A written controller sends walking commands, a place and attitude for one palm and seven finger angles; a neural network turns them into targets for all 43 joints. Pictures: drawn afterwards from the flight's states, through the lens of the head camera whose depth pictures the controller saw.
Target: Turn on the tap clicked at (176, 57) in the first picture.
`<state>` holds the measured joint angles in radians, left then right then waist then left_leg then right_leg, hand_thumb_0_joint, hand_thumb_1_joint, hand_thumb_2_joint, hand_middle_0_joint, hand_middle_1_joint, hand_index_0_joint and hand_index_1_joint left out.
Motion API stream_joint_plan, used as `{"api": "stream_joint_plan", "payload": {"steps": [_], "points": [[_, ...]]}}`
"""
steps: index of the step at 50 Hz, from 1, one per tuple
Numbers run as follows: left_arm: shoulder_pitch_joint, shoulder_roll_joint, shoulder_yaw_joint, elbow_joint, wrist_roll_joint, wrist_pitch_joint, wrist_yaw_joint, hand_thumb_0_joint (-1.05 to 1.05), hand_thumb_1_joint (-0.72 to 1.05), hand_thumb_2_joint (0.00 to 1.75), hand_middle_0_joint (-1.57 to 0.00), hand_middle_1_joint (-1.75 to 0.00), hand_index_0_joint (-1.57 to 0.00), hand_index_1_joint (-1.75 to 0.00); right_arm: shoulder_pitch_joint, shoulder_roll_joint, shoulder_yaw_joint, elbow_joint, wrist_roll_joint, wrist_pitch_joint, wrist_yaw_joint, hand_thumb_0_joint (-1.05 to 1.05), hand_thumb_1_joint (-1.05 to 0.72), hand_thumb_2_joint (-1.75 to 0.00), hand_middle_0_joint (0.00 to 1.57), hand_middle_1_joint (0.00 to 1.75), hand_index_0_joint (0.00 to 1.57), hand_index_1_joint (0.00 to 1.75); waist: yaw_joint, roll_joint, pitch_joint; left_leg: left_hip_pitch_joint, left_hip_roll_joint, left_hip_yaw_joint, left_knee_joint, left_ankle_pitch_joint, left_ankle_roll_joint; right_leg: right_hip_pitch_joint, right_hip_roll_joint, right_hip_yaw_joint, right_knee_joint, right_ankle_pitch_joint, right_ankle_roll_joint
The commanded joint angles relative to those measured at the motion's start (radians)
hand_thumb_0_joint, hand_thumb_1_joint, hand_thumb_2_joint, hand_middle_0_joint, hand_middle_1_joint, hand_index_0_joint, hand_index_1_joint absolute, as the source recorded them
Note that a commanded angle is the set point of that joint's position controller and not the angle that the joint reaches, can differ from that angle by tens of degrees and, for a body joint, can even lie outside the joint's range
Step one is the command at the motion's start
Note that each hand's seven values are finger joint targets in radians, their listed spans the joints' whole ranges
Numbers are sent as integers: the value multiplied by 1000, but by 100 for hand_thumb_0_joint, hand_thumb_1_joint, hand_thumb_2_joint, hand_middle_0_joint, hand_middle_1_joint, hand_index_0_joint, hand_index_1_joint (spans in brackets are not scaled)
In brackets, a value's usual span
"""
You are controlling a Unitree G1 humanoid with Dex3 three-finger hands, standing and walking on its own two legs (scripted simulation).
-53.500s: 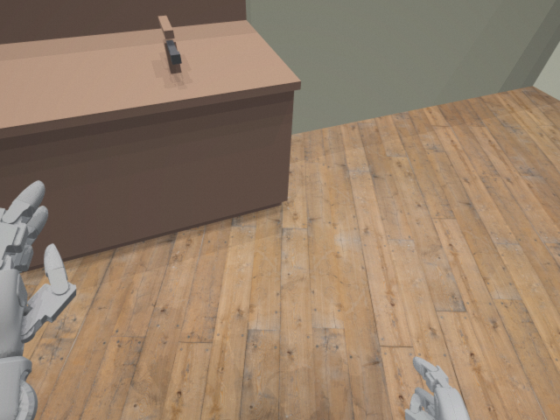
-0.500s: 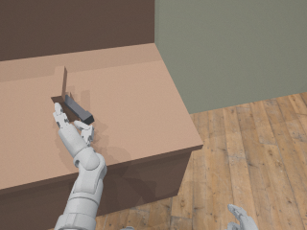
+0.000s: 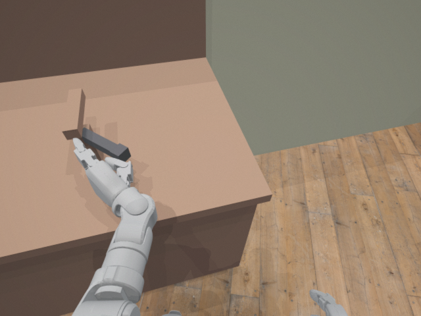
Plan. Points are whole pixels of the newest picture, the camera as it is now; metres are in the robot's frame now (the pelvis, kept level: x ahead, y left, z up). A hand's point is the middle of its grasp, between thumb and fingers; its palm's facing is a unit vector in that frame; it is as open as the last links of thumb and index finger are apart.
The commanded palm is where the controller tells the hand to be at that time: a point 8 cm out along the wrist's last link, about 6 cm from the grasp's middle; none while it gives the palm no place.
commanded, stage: push the lever round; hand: left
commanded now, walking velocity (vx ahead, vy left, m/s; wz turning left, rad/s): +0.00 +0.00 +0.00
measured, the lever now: (120, 154) +0.42 +0.21 +0.07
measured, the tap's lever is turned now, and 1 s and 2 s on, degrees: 44 75 75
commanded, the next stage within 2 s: lift the hand up off the lever in 0.64 s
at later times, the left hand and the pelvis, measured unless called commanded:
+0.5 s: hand (143, 150) +0.44 +0.16 +0.06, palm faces +0.79 -0.60 -0.10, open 7.9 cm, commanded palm +0.38 +0.18 +0.07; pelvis +0.00 +0.00 -0.01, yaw +0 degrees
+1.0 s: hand (140, 148) +0.44 +0.17 +0.07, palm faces +0.78 -0.62 -0.09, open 7.9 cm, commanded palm +0.38 +0.18 +0.08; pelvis +0.02 +0.00 +0.00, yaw -1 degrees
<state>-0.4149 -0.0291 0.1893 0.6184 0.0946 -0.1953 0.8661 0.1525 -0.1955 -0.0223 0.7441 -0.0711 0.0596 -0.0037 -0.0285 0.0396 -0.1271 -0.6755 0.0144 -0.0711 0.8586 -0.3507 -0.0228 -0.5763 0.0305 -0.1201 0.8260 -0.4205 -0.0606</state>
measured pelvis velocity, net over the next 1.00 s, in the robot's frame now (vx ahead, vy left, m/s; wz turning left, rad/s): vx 0.02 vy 0.00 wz -0.01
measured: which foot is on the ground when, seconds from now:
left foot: down 0.00-1.00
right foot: down 0.00-1.00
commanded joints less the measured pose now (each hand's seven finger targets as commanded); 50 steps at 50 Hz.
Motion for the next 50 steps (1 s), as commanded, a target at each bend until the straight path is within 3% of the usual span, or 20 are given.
{"api": "stream_joint_plan", "payload": {"steps": [1,5,7,10,12,15,19,20,22,25,28,30,32,34,35,36,40,42,45,50], "points": [[-457,94,-31,-164,34,-33,-9,0,90,90,-15,-15,-15,-15,-69,-111,-32,-123,-4,-42,-8,0,-90,-90,20,30,20,30,-37,-50,-248,147,-25,27,-74,92,45,72,-41,88,-182,152,32],[-489,134,19,-108,43,-35,13,0,90,90,-15,-15,-15,-15,-60,-117,-37,-104,-11,-49,-9,0,-90,-90,20,30,20,30,-35,-66,-248,122,-26,23,-70,59,46,56,-37,93,-188,111,33],[-548,90,-23,-103,47,-39,18,0,90,90,-15,-15,-15,-15,-63,-110,-33,-107,-12,-54,-5,0,-90,-90,20,30,20,30,-54,-75,-257,127,-25,28,-65,56,48,44,-41,92,-185,108,36],[-573,152,40,-46,59,-34,38,0,90,90,-15,-15,-15,-15,-53,-117,-36,-85,-16,-54,-8,0,-90,-90,20,30,20,30,-48,-63,-246,96,-26,26,-67,18,46,29,-39,98,-190,55,35],[-632,110,5,-47,64,-38,43,0,90,90,-15,-15,-15,-15,-51,-110,-33,-91,-18,-58,-1,0,-90,-90,20,30,20,30,-64,-58,-262,108,-25,31,-58,26,49,18,-43,96,-183,66,37],[-623,163,86,8,68,-35,64,0,90,90,-15,-15,-15,-15,-30,-118,-37,-76,-29,-60,4,0,-90,-90,20,30,20,30,-47,-53,-290,88,-27,25,-48,45,48,21,-37,93,-168,90,36],[-651,129,77,38,74,-28,72,0,90,90,-15,-15,-15,-15,-2,-113,-37,-86,-38,-59,22,0,-90,-90,20,30,20,30,-60,-69,-318,86,-27,33,-29,97,48,24,-39,82,-145,168,40],[-622,184,141,53,82,-24,81,0,90,90,-15,-15,-15,-15,9,-121,-44,-77,-41,-57,22,0,-90,-90,20,30,20,30,-42,-55,-331,82,-26,31,-29,110,47,31,-35,82,-139,181,37],[-639,131,86,40,87,-20,74,0,90,90,-15,-15,-15,-15,14,-115,-42,-93,-41,-54,30,0,-90,-90,20,30,20,30,-58,-71,-338,84,-28,39,-28,129,49,42,-40,81,-134,221,43],[-609,199,159,67,85,-10,76,0,90,90,-15,-15,-15,-15,35,-127,-50,-83,-41,-49,27,0,-90,-90,20,30,20,30,-45,-93,-334,70,-26,38,-29,136,49,60,-38,88,-142,244,45],[-619,126,96,28,77,-14,69,0,90,90,-15,-15,-15,-15,51,-121,-49,-94,-41,-49,39,0,-90,-90,20,30,20,30,-58,-90,-349,105,-23,40,-30,178,48,67,-36,75,-133,299,45],[-566,173,153,44,76,-8,71,0,90,90,-15,-15,-15,-15,60,-128,-53,-87,-42,-48,41,0,-90,-90,20,30,20,30,-38,-81,-349,97,-24,38,-32,180,46,74,-32,74,-132,299,43],[-583,116,97,2,75,-13,65,0,90,90,-15,-15,-15,-15,67,-120,-52,-97,-41,-49,50,0,-90,-90,20,30,20,30,-49,-82,-359,117,-25,41,-33,205,47,84,-33,69,-128,335,45],[-553,123,105,-5,70,-8,61,0,90,90,-15,-15,-15,-15,66,-122,-52,-102,-41,-49,53,0,-90,-90,20,30,20,30,-45,-85,-355,112,-26,45,-30,211,47,94,-36,71,-131,363,48],[-538,168,148,0,74,-5,64,0,90,90,-15,-15,-15,-15,70,-129,-57,-90,-41,-46,49,0,-90,-90,20,30,20,30,-38,-89,-352,112,-23,41,-33,217,45,99,-33,69,-130,356,44],[-553,119,95,-25,72,-6,58,0,90,90,-15,-15,-15,-15,65,-121,-53,-101,-38,-45,53,0,-90,-90,20,30,20,30,-45,-68,-341,119,-25,42,-39,217,44,92,-34,67,-129,351,43],[-525,128,102,-62,71,0,55,0,90,90,-15,-15,-15,-15,63,-127,-58,-98,-39,-47,55,0,-90,-90,20,30,20,30,-35,-60,-340,149,-21,38,-41,240,42,95,-27,58,-131,354,36],[-522,68,42,-117,68,1,50,0,90,90,-15,-15,-15,-15,53,-117,-56,-111,-37,-52,61,0,-90,-90,20,30,20,30,-36,-36,-353,179,-20,42,-41,261,41,95,-26,52,-127,362,34],[-490,108,76,-120,68,17,49,0,90,90,-15,-15,-15,-15,50,-125,-58,-103,-39,-53,58,0,-90,-90,20,30,20,30,-28,-48,-339,179,-18,35,-46,271,38,104,-24,48,-129,367,31],[-521,95,50,-170,65,30,48,0,90,90,-15,-15,-15,-15,25,-120,-55,-105,-35,-55,52,0,-90,-90,20,30,20,30,-32,-45,-327,192,-19,37,-52,266,38,111,-27,52,-140,364,34]]}}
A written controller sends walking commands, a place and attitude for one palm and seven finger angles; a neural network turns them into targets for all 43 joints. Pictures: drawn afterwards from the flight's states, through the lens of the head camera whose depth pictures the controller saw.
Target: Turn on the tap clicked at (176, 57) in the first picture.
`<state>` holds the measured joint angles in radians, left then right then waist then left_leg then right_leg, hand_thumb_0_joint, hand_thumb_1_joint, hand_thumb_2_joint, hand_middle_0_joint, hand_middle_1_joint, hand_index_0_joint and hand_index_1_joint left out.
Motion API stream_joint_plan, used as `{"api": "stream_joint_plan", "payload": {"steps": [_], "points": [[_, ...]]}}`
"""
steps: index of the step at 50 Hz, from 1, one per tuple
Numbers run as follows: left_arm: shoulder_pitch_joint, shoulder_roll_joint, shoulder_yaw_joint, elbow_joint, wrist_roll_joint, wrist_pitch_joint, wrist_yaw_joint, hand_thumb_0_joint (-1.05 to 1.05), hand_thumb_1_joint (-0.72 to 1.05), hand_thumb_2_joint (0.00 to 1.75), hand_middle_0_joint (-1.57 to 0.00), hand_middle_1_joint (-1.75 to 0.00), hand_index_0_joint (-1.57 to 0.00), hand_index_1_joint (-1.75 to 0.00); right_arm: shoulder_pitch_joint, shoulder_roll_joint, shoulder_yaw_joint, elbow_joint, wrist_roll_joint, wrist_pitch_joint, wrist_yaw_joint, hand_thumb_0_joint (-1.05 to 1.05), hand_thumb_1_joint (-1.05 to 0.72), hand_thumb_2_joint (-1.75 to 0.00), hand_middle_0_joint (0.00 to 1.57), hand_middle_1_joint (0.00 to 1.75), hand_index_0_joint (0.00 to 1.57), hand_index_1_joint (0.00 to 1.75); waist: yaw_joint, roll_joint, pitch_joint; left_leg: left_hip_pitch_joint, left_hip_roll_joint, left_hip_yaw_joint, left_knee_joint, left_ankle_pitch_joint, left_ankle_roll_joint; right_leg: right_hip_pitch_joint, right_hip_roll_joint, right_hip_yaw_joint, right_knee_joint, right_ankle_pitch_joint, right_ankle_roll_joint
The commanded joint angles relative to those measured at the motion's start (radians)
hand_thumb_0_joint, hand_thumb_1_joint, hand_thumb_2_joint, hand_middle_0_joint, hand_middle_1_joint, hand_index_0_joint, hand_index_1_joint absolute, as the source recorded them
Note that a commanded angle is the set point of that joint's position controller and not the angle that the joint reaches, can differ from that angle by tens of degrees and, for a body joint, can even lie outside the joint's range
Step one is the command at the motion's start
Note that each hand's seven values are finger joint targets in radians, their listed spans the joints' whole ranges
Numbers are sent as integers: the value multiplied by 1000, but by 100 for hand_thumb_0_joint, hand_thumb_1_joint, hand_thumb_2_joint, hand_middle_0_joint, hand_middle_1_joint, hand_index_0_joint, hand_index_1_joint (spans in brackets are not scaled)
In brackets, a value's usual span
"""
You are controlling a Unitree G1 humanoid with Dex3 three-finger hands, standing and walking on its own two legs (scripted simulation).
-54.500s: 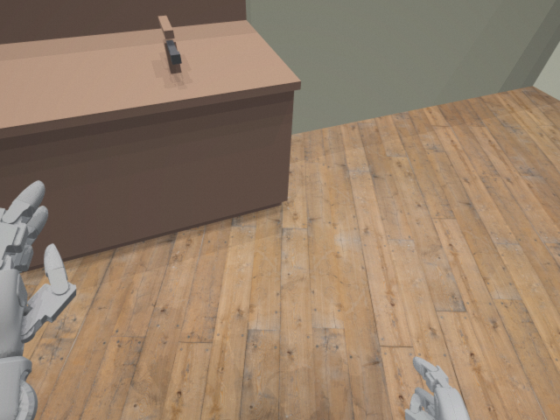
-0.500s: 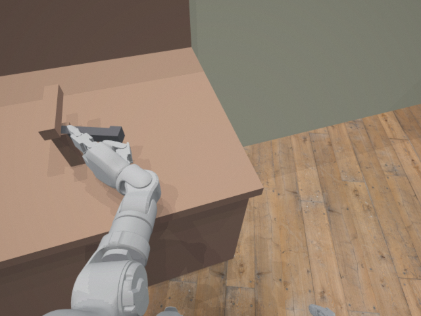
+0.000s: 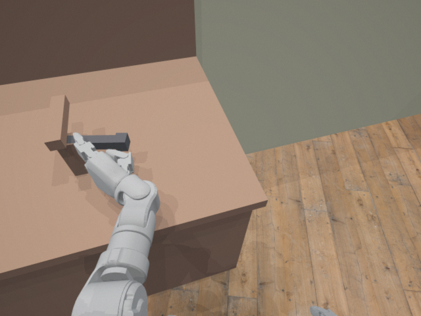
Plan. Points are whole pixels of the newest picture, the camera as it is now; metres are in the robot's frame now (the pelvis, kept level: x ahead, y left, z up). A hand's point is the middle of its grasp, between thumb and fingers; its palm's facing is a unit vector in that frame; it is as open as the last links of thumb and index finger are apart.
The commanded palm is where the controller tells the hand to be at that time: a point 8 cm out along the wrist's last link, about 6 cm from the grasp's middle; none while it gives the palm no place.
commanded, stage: lift the hand up off the lever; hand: left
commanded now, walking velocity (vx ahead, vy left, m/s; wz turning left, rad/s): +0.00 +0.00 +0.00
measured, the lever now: (122, 142) +0.45 +0.20 +0.07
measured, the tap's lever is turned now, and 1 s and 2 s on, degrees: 75 75 75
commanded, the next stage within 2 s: none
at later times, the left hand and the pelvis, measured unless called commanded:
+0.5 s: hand (126, 153) +0.41 +0.17 +0.09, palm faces +0.78 -0.62 -0.10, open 7.8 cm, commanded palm +0.35 +0.19 +0.10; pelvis +0.00 +0.00 +0.01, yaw +1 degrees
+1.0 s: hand (121, 150) +0.40 +0.17 +0.11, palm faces +0.78 -0.62 -0.09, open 7.8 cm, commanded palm +0.34 +0.19 +0.12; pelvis +0.00 +0.00 +0.02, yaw +1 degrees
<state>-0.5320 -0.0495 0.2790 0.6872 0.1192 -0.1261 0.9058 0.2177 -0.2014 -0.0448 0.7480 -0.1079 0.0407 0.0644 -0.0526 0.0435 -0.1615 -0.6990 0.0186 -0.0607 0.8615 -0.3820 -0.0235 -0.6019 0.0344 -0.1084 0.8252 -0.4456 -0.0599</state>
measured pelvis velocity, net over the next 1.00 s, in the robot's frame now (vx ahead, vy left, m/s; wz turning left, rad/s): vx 0.00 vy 0.00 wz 0.01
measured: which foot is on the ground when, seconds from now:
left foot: down 0.00-1.00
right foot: down 0.00-1.00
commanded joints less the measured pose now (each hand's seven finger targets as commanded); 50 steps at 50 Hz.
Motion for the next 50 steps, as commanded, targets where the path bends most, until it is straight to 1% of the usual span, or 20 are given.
{"api": "stream_joint_plan", "payload": {"steps": [1,5,7,10,12,15,19,20,23,25,29,30,33,35,37,40,42,45,49,50], "points": [[-407,101,-56,-251,42,-36,8,0,90,90,-15,-15,-15,-15,-43,-110,-30,-114,6,-36,-14,0,-90,-90,20,30,20,30,-7,-40,-297,228,-21,24,-60,313,36,139,-32,36,-135,395,29],[-369,102,-59,-276,48,-18,7,0,90,90,-15,-15,-15,-15,-50,-112,-33,-114,2,-37,-15,0,-90,-90,20,30,20,30,3,-43,-314,252,-19,20,-58,349,32,152,-29,29,-131,421,27],[-375,59,-102,-298,39,-6,1,0,90,90,-15,-15,-15,-15,-66,-105,-28,-125,7,-36,-13,0,-90,-90,20,30,20,30,-1,-49,-311,256,-21,24,-60,350,33,159,-33,31,-135,431,29],[-350,104,-55,-267,30,19,3,0,90,90,-15,-15,-15,-15,-72,-113,-29,-116,10,-31,-22,0,-90,-90,20,30,20,30,8,-81,-280,240,-23,20,-79,323,33,176,-33,33,-156,412,31],[-396,59,-103,-286,27,26,1,0,90,90,-15,-15,-15,-15,-88,-105,-22,-122,14,-30,-21,0,-90,-90,20,30,20,30,-5,-61,-272,253,-23,24,-80,315,34,161,-36,33,-161,397,32],[-401,102,-65,-276,36,32,10,0,90,90,-15,-15,-15,-15,-88,-110,-26,-109,13,-29,-26,0,-90,-90,20,30,20,30,4,-60,-273,258,-21,16,-87,307,31,163,-31,33,-170,374,28],[-399,50,-116,-311,38,39,8,0,90,90,-15,-15,-15,-15,-94,-100,-23,-118,11,-32,-20,0,-90,-90,20,30,20,30,4,-38,-305,285,-20,21,-78,357,29,175,-34,31,-156,427,27],[-366,91,-75,-279,40,52,10,0,90,90,-15,-15,-15,-15,-88,-109,-27,-109,11,-28,-24,0,-90,-90,20,30,20,30,14,-51,-287,270,-21,15,-91,340,25,182,-31,28,-164,403,25],[-409,61,-105,-306,29,62,10,0,90,90,-15,-15,-15,-15,-103,-104,-22,-121,16,-28,-25,0,-90,-90,20,30,20,30,0,-69,-284,274,-21,24,-94,328,31,188,-38,33,-177,410,32],[-390,111,-58,-302,33,69,16,0,90,90,-15,-15,-15,-15,-100,-111,-26,-111,15,-26,-30,0,-90,-90,20,30,20,30,17,-56,-285,272,-22,19,-104,325,29,201,-33,35,-183,399,28],[-375,66,-103,-337,28,74,8,0,90,90,-15,-15,-15,-15,-102,-104,-22,-123,16,-27,-26,0,-90,-90,20,30,20,30,13,-70,-294,289,-22,28,-105,355,32,226,-39,34,-185,453,33],[-343,113,-60,-342,33,79,10,0,90,90,-15,-15,-15,-15,-97,-111,-28,-118,17,-24,-30,0,-90,-90,20,30,20,30,26,-63,-298,292,-20,22,-111,359,29,238,-35,34,-189,446,29],[-356,62,-114,-374,23,87,5,0,90,90,-15,-15,-15,-15,-116,-104,-24,-128,22,-28,-27,0,-90,-90,20,30,20,30,18,-58,-274,300,-18,28,-117,351,31,234,-38,35,-199,440,30],[-319,102,-74,-349,21,99,7,0,90,90,-15,-15,-15,-15,-114,-112,-25,-117,20,-28,-33,0,-90,-90,20,30,20,30,26,-73,-249,291,-19,21,-133,326,30,237,-33,32,-215,401,29],[-375,59,-123,-379,14,98,3,0,90,90,-15,-15,-15,-15,-133,-105,-20,-125,26,-29,-32,0,-90,-90,20,30,20,30,14,-68,-241,300,-20,26,-138,312,33,228,-38,36,-221,384,30],[-367,124,-64,-365,15,104,12,0,90,90,-15,-15,-15,-15,-134,-111,-23,-110,25,-30,-41,0,-90,-90,20,30,20,30,24,-66,-239,294,-22,24,-148,287,33,240,-36,44,-239,354,31],[-383,63,-123,-398,19,103,10,0,90,90,-15,-15,-15,-15,-143,-100,-18,-120,26,-34,-34,0,-90,-90,20,30,20,30,24,-39,-259,322,-21,28,-148,317,32,241,-37,37,-227,379,27],[-321,96,-88,-372,21,121,9,0,90,90,-15,-15,-15,-15,-136,-108,-23,-113,24,-30,-36,0,-90,-90,20,30,20,30,37,-47,-259,323,-20,21,-155,334,26,255,-34,31,-227,390,24],[-355,40,-140,-372,0,139,0,0,90,90,-15,-15,-15,-15,-161,-104,-16,-123,32,-31,-40,0,-90,-90,20,30,20,30,20,-99,-222,318,-21,29,-165,297,34,248,-41,39,-253,365,33],[-347,79,-103,-351,1,148,4,0,90,90,-15,-15,-15,-15,-160,-110,-17,-111,31,-28,-45,0,-90,-90,20,30,20,30,28,-87,-206,313,-23,25,-177,280,32,248,-37,39,-263,334,30]]}}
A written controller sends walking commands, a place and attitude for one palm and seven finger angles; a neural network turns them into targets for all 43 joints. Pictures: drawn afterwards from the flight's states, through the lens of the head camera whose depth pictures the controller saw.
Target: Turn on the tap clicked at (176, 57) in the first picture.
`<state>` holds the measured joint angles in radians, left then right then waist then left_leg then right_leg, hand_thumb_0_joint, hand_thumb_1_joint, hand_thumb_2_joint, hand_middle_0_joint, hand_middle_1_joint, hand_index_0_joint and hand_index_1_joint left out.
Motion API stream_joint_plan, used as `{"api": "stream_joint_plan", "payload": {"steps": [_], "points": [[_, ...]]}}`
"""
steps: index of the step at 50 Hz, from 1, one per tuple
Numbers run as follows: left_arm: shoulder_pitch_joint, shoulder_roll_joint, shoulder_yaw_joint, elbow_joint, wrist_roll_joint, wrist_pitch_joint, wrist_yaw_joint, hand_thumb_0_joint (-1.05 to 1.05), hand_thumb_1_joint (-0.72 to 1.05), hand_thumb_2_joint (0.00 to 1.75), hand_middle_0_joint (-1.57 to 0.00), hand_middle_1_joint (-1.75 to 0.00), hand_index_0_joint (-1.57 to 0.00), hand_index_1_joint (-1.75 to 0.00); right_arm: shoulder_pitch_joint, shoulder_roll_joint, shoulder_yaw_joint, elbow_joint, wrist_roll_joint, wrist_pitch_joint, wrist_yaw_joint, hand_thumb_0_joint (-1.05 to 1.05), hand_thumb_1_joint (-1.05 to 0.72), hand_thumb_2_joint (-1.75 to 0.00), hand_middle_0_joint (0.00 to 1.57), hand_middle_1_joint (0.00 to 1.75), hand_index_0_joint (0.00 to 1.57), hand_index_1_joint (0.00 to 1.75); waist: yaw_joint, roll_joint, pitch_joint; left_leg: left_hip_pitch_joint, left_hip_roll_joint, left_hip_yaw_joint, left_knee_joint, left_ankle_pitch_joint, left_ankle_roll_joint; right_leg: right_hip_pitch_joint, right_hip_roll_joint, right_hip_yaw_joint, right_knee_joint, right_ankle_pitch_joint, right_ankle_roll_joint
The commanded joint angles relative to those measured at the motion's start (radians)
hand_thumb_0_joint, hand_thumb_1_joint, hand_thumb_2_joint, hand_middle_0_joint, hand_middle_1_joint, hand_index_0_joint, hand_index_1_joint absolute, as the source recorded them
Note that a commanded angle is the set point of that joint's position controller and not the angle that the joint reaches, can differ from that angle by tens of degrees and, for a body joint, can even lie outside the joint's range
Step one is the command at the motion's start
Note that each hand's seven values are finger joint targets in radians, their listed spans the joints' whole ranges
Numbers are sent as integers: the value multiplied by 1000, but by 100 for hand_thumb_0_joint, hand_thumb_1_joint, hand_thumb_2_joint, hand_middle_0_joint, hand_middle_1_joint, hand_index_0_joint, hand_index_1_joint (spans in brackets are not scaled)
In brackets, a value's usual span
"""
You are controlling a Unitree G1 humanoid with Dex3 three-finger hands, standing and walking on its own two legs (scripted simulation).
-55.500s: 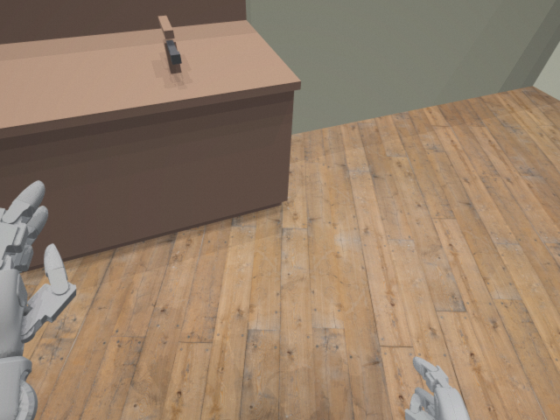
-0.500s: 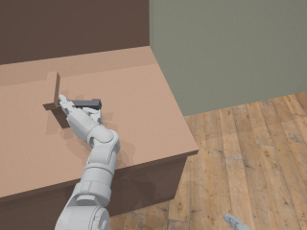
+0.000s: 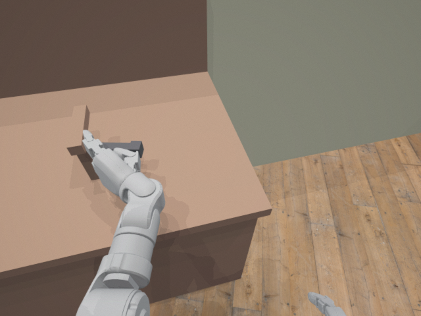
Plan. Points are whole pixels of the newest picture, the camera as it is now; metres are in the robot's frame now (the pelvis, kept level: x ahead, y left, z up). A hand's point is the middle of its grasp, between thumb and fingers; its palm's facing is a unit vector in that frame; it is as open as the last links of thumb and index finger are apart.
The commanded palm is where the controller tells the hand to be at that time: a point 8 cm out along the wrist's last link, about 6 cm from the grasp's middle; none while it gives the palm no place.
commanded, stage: lift the hand up off the lever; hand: left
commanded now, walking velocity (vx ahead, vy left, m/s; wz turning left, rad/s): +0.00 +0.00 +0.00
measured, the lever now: (136, 149) +0.46 +0.19 +0.05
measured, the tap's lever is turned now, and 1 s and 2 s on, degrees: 75 75 75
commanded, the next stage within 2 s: draw the hand back beside the body in 1.14 s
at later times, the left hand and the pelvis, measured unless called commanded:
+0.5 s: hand (135, 154) +0.39 +0.16 +0.12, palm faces +0.77 -0.64 -0.07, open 7.8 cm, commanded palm +0.33 +0.18 +0.12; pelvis +0.00 +0.00 +0.01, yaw +0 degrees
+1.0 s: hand (129, 152) +0.37 +0.17 +0.14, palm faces +0.77 -0.63 -0.06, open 7.8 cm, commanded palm +0.32 +0.18 +0.14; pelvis -0.01 -0.01 +0.01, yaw +0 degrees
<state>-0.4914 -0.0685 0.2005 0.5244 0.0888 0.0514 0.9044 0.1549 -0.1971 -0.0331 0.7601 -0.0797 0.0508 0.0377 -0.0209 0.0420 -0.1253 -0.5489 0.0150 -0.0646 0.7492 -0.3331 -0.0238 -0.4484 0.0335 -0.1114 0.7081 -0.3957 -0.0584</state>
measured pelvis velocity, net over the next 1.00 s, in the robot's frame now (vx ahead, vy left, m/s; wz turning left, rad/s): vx -0.01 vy -0.01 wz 0.01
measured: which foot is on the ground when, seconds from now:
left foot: down 0.00-1.00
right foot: down 0.00-1.00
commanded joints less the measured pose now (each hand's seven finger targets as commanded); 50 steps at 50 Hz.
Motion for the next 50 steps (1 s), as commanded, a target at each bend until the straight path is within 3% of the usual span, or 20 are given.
{"api": "stream_joint_plan", "payload": {"steps": [1,3,5,6,8,10,12,15,18,24,25,27,30,31,35,38,40,43,45,50], "points": [[-426,85,-41,-206,32,-31,7,0,90,90,-15,-15,-15,-15,-104,-109,-24,-130,8,-37,-17,0,-90,-90,20,30,20,30,-9,-85,-248,173,-18,28,-70,234,32,96,-41,43,-147,282,29],[-416,72,-50,-216,31,-30,9,0,90,90,-15,-15,-15,-15,-107,-104,-25,-131,4,-42,-17,0,-90,-90,20,30,20,30,-5,-88,-260,180,-18,34,-64,244,34,102,-41,44,-145,302,31],[-402,131,2,-223,40,-27,13,0,90,90,-15,-15,-15,-15,-103,-109,-29,-123,4,-35,-20,0,-90,-90,20,30,20,30,12,-68,-275,184,-17,30,-71,260,30,125,-38,47,-146,313,26],[-415,84,-46,-242,41,-26,9,0,90,90,-15,-15,-15,-15,-111,-102,-24,-134,4,-37,-16,0,-90,-90,20,30,20,30,4,-56,-275,191,-20,36,-71,267,31,121,-42,45,-142,323,28],[-413,70,-62,-261,44,-24,7,0,90,90,-15,-15,-15,-15,-111,-100,-26,-134,3,-38,-14,0,-90,-90,20,30,20,30,1,-57,-290,209,-15,38,-62,295,31,127,-44,45,-136,362,27],[-362,94,-34,-245,41,-9,4,0,90,90,-15,-15,-15,-15,-106,-108,-29,-129,2,-34,-18,0,-90,-90,20,30,20,30,11,-78,-278,207,-15,32,-70,303,29,140,-39,39,-141,368,27],[-388,63,-64,-251,26,-1,-2,0,90,90,-15,-15,-15,-15,-120,-104,-22,-138,8,-34,-19,0,-90,-90,20,30,20,30,0,-102,-251,202,-17,36,-78,282,33,136,-46,44,-155,358,32],[-359,94,-42,-292,24,7,-4,0,90,90,-15,-15,-15,-15,-126,-109,-28,-136,10,-32,-23,0,-90,-90,20,30,20,30,16,-72,-263,223,-15,36,-86,301,30,159,-44,45,-162,370,28],[-362,35,-104,-337,27,14,-7,0,90,90,-15,-15,-15,-15,-140,-99,-25,-144,12,-38,-17,0,-90,-90,20,30,20,30,15,-59,-263,245,-11,36,-85,326,26,154,-44,38,-153,381,24],[-340,23,-114,-361,18,42,-4,0,90,90,-15,-15,-15,-15,-162,-99,-21,-143,14,-44,-20,0,-90,-90,20,30,20,30,21,-83,-252,259,-12,39,-99,329,26,169,-46,37,-169,382,26],[-311,69,-74,-352,16,50,-4,0,90,90,-15,-15,-15,-15,-164,-103,-25,-136,15,-39,-24,0,-90,-90,20,30,20,30,33,-74,-241,254,-11,33,-111,313,22,174,-43,38,-181,349,22],[-345,22,-116,-385,18,51,-3,0,90,90,-15,-15,-15,-15,-175,-94,-18,-144,15,-44,-21,0,-90,-90,20,30,20,30,29,-76,-240,267,-12,36,-110,327,24,173,-47,37,-176,371,23],[-312,59,-89,-382,22,64,-3,0,90,90,-15,-15,-15,-15,-185,-98,-21,-138,15,-39,-24,0,-90,-90,20,30,20,30,39,-73,-239,263,-12,36,-118,320,22,187,-47,40,-186,360,22],[-334,33,-109,-382,20,67,-3,0,90,90,-15,-15,-15,-15,-191,-92,-15,-140,18,-41,-23,0,-90,-90,20,30,20,30,33,-81,-220,266,-11,37,-120,316,23,178,-50,39,-188,357,23],[-307,69,-79,-394,14,77,-4,0,90,90,-15,-15,-15,-15,-198,-94,-18,-139,16,-40,-28,0,-90,-90,20,30,20,30,43,-97,-233,271,-13,38,-128,313,26,205,-50,45,-205,360,27],[-338,45,-104,-390,9,84,-9,0,90,90,-15,-15,-15,-15,-212,-90,-11,-139,22,-41,-30,0,-90,-90,20,30,20,30,32,-112,-204,266,-15,42,-133,289,30,196,-59,52,-217,350,33],[-322,90,-67,-385,6,93,-12,0,90,90,-15,-15,-15,-15,-217,-94,-14,-132,24,-37,-36,0,-90,-90,20,30,20,30,41,-93,-201,271,-17,42,-146,273,29,208,-56,58,-238,317,31],[-371,30,-129,-404,10,91,-14,0,90,90,-15,-15,-15,-15,-227,-87,-10,-133,26,-49,-33,0,-90,-90,20,30,20,30,30,-62,-196,292,-15,42,-146,271,29,183,-55,55,-234,298,28],[-358,67,-100,-387,3,96,-18,0,90,90,-15,-15,-15,-15,-222,-94,-12,-125,27,-49,-38,0,-90,-90,20,30,20,30,35,-72,-186,286,-17,36,-159,251,28,190,-53,58,-248,269,29],[-351,76,-81,-343,-7,108,-19,0,90,90,-15,-15,-15,-15,-229,-94,-10,-119,31,-45,-44,0,-90,-90,20,30,20,30,41,-97,-179,278,-21,35,-174,229,30,201,-56,64,-264,249,32]]}}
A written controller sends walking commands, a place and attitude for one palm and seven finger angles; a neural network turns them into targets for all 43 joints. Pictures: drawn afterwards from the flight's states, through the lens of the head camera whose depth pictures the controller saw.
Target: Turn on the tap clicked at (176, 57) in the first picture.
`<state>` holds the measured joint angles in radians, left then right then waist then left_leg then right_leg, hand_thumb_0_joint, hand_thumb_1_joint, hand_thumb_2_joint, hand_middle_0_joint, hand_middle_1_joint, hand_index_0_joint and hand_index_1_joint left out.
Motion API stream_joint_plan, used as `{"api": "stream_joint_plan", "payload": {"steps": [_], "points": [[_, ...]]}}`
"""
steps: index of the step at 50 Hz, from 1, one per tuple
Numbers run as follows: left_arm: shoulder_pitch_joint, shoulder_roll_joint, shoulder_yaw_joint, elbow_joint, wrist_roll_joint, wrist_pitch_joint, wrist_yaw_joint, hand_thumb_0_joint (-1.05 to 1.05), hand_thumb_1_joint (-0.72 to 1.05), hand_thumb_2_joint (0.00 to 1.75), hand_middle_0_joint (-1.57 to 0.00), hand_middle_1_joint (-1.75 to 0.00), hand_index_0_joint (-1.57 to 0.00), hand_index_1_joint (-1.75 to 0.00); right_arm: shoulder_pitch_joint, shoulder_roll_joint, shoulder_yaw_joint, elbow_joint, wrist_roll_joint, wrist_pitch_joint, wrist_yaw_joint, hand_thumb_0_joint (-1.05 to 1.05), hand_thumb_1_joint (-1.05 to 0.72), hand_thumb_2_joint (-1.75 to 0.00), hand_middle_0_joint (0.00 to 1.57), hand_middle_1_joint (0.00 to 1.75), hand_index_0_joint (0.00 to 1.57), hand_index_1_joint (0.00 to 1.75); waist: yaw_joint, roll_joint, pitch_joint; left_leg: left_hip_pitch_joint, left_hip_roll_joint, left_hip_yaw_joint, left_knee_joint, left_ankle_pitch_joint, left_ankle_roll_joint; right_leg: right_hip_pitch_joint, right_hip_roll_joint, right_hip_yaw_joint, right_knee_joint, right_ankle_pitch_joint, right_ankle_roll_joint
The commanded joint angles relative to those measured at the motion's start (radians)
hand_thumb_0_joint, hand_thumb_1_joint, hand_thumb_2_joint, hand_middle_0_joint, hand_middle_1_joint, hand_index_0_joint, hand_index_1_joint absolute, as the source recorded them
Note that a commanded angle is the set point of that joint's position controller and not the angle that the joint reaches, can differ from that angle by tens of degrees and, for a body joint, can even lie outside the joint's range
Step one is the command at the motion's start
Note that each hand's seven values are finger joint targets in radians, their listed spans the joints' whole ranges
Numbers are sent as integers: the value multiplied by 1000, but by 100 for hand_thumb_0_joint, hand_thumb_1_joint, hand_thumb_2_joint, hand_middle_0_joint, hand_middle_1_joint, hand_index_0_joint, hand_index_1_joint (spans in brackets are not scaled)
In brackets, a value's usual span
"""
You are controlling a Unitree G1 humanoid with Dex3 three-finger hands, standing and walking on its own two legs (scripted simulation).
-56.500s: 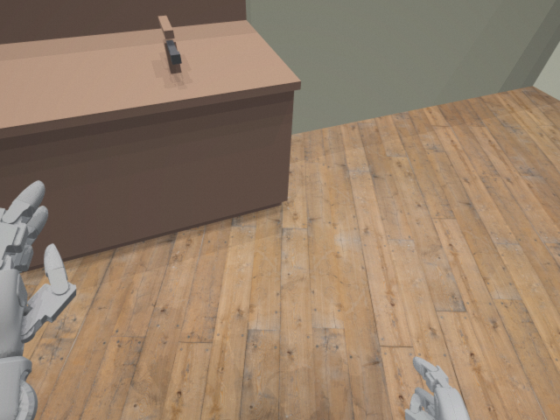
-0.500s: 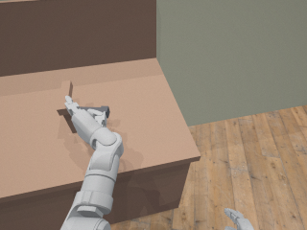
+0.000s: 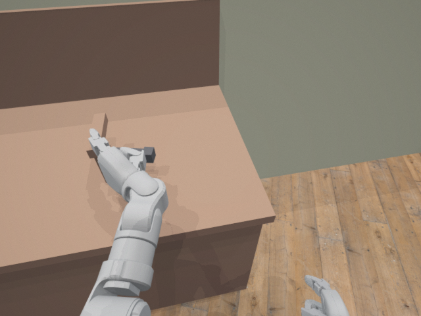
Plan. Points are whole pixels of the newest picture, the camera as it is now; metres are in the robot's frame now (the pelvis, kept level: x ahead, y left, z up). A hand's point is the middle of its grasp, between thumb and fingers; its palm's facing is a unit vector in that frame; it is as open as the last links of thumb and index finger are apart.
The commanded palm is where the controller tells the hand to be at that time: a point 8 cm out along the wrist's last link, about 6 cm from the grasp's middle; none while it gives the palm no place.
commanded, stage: lift the hand up off the lever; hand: left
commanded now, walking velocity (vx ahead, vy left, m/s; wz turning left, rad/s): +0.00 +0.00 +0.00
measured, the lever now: (148, 154) +0.47 +0.20 +0.04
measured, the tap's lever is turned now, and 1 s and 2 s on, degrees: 75 75 75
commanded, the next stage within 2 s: draw the hand back beside the body in 0.14 s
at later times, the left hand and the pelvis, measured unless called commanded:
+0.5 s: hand (146, 166) +0.35 +0.15 +0.13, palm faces +0.32 -0.94 -0.09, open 7.8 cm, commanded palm +0.30 +0.21 +0.14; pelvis +0.01 +0.01 +0.01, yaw -4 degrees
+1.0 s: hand (100, 192) +0.27 +0.20 +0.15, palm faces +0.21 -0.94 -0.27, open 7.6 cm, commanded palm +0.23 +0.25 +0.16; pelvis +0.01 +0.02 +0.02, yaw -4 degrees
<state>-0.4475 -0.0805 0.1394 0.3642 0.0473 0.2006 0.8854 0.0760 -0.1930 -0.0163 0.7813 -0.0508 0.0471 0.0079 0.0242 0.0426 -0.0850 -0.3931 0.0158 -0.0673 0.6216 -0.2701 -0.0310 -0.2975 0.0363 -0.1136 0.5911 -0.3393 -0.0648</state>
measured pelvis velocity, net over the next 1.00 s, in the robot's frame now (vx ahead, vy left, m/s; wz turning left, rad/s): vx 0.01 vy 0.02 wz -0.06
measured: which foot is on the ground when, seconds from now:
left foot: down 0.00-1.00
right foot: down 0.00-1.00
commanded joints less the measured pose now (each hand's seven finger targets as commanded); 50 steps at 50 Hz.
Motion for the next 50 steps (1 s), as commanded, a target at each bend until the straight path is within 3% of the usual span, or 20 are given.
{"api": "stream_joint_plan", "payload": {"steps": [1,5,12,13,14,15,18,20,22,23,24,25,26,28,30,33,39,41,45,50], "points": [[-402,74,-27,-182,35,-43,1,0,90,90,-15,-15,-15,-15,-151,-95,-23,-147,4,-40,-14,0,-90,-90,20,30,20,30,-5,-108,-216,123,-21,42,-48,172,39,51,-62,65,-143,202,39],[-409,115,7,-196,40,-46,5,0,90,90,-15,-15,-15,-15,-142,-99,-29,-143,-1,-35,-15,0,-90,-90,20,30,20,30,3,-87,-243,125,-21,41,-44,188,39,67,-60,69,-140,227,38],[-389,74,-32,-237,44,-53,2,0,90,90,-15,-15,-15,-15,-134,-99,-32,-156,-3,-36,-5,0,-90,-90,20,30,20,30,-4,-85,-268,150,-13,48,-24,264,37,65,-57,54,-103,312,34],[-316,87,-205,-326,96,-70,-157,0,90,90,-15,-15,-15,-15,-82,-126,-33,-175,4,-8,-26,0,-90,-90,20,30,20,30,-59,-146,-270,182,-16,63,-33,290,52,80,-59,87,-67,417,37],[-299,186,-112,-382,73,-87,-228,0,90,90,-15,-16,-15,-16,-73,-126,-39,-206,19,1,-43,0,-90,-90,20,30,20,30,-32,-119,-312,201,-15,68,-41,320,60,124,-58,95,-71,477,34],[-252,229,-94,-448,55,-98,-284,0,90,90,-15,-16,-15,-16,-72,-125,-34,-221,24,12,-59,0,-90,-90,20,30,20,30,-19,-79,-328,232,-16,66,-54,340,63,160,-53,100,-74,494,33],[-73,269,-99,-541,-23,-146,-470,0,90,90,-16,-17,-16,-17,-64,-112,-15,-266,49,18,-77,0,-90,-90,20,30,20,30,-7,-84,-281,252,-12,65,-70,342,64,183,-48,106,-82,538,38],[55,301,-12,-509,-105,-121,-507,0,90,90,-16,-17,-16,-17,-92,-110,-2,-283,63,23,-87,0,-90,-90,20,30,20,30,24,-73,-200,229,-13,64,-100,275,58,192,-40,100,-131,460,42],[81,299,18,-541,-144,-84,-491,0,90,90,-16,-18,-16,-18,-133,-107,13,-302,74,17,-91,0,-90,-90,20,30,20,30,36,-107,-139,214,-14,70,-124,221,60,187,-42,105,-173,389,52],[232,484,26,-452,-84,-132,-589,0,90,90,-16,-18,-16,-18,-36,-119,-1,-269,54,12,-76,0,-90,-90,20,30,20,30,-9,-163,-62,235,11,63,-153,190,63,170,-56,118,-196,409,61],[258,491,51,-485,-108,-167,-639,0,90,90,-16,-19,-16,-19,-52,-119,-1,-302,64,10,-70,0,-90,-90,20,30,20,30,15,-133,-61,228,4,71,-174,188,68,191,-54,119,-208,392,54],[229,525,55,-560,-110,-203,-669,0,90,90,-16,-19,-16,-19,-61,-123,-2,-312,67,0,-68,0,-90,-90,20,30,20,30,19,-30,-65,268,-4,74,-184,190,68,193,-54,124,-220,369,45],[205,494,10,-628,-106,-236,-694,0,90,90,-16,-19,-16,-19,-64,-113,3,-326,68,-18,-64,0,-90,-90,20,30,20,30,7,26,-57,297,-3,77,-188,199,69,181,-55,125,-229,364,43],[206,473,-34,-707,-105,-282,-720,0,90,90,-17,-20,-17,-20,-61,-118,5,-332,67,-56,-56,0,-90,-90,20,30,20,30,0,64,-54,346,1,63,-202,210,65,170,-46,118,-246,339,34],[230,458,-67,-740,-105,-306,-735,0,90,90,-17,-20,-17,-20,-59,-126,3,-329,66,-84,-55,0,-90,-90,20,30,20,30,-9,51,-18,380,7,53,-216,198,63,144,-37,112,-269,303,33],[273,456,-66,-714,-107,-331,-743,0,90,90,-17,-21,-17,-21,-56,-137,-1,-321,64,-109,-59,0,-90,-90,20,30,20,30,-13,-71,-3,380,10,48,-229,156,72,140,-35,111,-285,254,40],[386,499,11,-703,-102,-363,-750,0,90,90,-18,-23,-18,-23,-56,-138,-2,-303,58,-111,-61,0,-90,-90,20,30,20,30,11,-59,-20,366,3,49,-246,157,71,187,-43,110,-294,253,37],[404,502,25,-726,-102,-369,-754,0,90,90,-18,-24,-18,-24,-60,-130,2,-303,58,-107,-60,0,-90,-90,20,30,20,30,10,-6,-4,362,4,49,-253,157,66,187,-43,109,-297,245,33],[481,546,89,-768,-109,-368,-758,0,90,90,-18,-25,-18,-25,-61,-128,3,-307,55,-106,-59,0,-90,-90,20,30,20,30,23,6,0,351,9,41,-258,183,62,209,-42,107,-303,269,30],[529,522,76,-822,-111,-365,-765,0,90,90,-19,-26,-19,-26,-61,-128,4,-315,55,-117,-56,0,-90,-90,20,30,20,30,19,15,19,358,15,36,-258,194,59,194,-38,102,-301,272,28]]}}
